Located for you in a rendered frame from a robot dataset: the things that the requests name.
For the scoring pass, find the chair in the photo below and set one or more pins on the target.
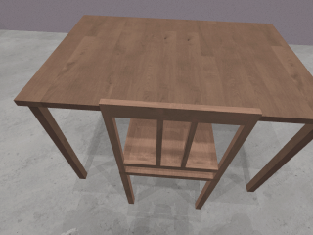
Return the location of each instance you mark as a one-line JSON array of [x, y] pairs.
[[174, 140]]

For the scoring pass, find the table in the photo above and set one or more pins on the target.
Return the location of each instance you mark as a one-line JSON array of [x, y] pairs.
[[212, 63]]

